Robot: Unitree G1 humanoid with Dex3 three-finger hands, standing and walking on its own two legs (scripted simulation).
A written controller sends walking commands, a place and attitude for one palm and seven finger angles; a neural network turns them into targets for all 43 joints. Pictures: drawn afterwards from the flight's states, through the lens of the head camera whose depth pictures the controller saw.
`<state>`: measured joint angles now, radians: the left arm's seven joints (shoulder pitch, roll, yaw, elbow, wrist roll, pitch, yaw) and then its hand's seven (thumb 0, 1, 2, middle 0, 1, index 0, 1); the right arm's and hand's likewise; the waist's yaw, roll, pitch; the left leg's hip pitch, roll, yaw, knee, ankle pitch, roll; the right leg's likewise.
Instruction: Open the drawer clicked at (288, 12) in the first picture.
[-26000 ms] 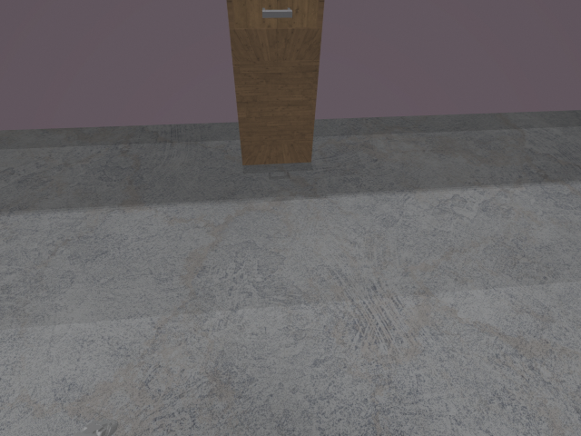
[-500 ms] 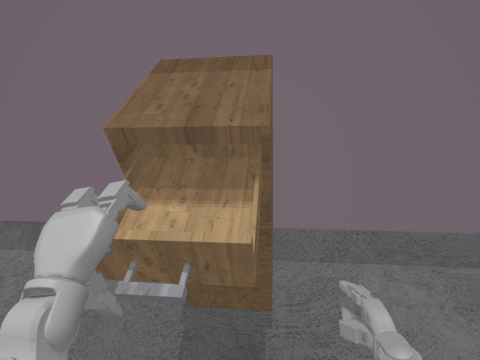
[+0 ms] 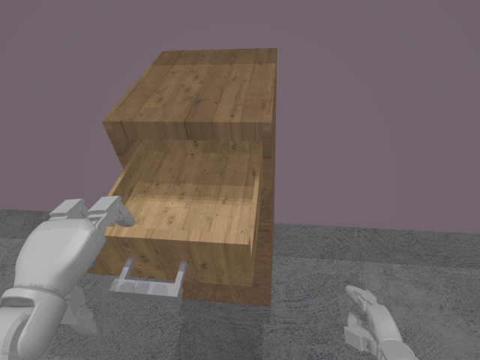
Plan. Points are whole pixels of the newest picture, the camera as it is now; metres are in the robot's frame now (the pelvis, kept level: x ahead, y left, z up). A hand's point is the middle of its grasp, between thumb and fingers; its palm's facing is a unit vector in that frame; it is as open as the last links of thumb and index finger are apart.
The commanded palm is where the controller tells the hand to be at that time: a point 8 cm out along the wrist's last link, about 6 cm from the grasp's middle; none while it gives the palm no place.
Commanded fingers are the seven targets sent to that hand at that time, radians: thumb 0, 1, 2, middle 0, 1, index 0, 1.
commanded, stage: draw the hand back to the body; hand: left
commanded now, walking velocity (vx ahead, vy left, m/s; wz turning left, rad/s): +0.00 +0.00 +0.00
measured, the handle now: (151, 278) +0.23 +0.21 +0.02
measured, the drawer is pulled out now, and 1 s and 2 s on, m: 0.27 0.27 0.27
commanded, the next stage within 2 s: step back with the hand held close in 1.12 s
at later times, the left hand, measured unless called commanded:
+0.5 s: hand (103, 218) +0.22 +0.21 +0.20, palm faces +0.36 -0.85 -0.38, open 12.3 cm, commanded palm +0.16 +0.26 +0.21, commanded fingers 0.00 0.20 0.60 -0.25 -0.75 -0.25 -0.75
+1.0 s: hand (104, 222) +0.22 +0.22 +0.19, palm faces +0.42 -0.82 -0.39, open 8.0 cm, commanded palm +0.17 +0.26 +0.21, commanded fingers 0.00 0.90 0.90 -0.20 -0.30 -0.20 -0.30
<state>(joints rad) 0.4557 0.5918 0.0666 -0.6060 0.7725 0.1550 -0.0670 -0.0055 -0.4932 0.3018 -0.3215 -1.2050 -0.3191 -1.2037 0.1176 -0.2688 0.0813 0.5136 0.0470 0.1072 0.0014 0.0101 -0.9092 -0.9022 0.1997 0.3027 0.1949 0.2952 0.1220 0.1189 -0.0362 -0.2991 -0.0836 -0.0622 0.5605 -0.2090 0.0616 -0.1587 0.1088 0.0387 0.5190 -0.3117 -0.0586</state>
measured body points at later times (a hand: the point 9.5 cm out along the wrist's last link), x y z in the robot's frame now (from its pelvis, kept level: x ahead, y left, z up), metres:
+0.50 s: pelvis +0.04 +0.00 +0.00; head +0.02 -0.02 +0.45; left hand +0.19 +0.26 +0.22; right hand +0.23 -0.21 -0.08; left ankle +0.06 +0.07 -0.73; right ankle -0.02 -0.09 -0.73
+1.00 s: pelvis +0.05 -0.02 +0.00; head +0.03 -0.04 +0.45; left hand +0.19 +0.26 +0.21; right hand +0.25 -0.23 -0.08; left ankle +0.06 +0.07 -0.73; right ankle -0.02 -0.09 -0.73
